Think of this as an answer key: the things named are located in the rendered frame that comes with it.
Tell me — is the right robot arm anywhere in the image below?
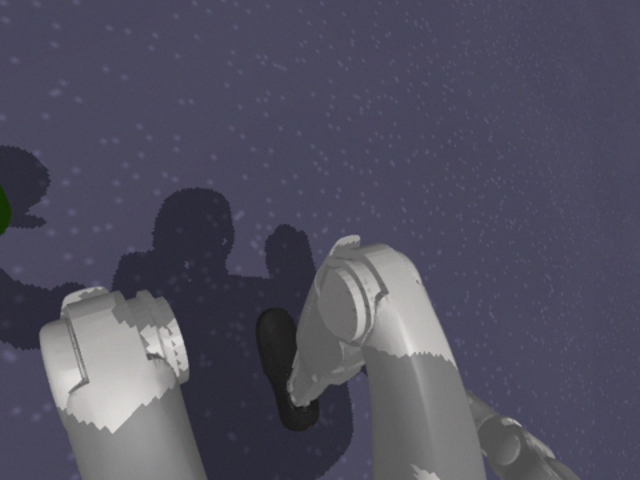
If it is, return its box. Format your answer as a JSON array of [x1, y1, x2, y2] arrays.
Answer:
[[477, 415, 581, 480]]

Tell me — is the bottle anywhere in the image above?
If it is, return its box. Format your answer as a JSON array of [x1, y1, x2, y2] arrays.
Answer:
[[0, 184, 11, 235]]

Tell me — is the right robot foot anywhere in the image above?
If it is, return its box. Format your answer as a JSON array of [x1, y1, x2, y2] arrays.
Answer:
[[256, 308, 319, 431]]

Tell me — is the right robot hand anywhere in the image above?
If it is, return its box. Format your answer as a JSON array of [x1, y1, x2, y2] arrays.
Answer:
[[465, 388, 500, 432]]

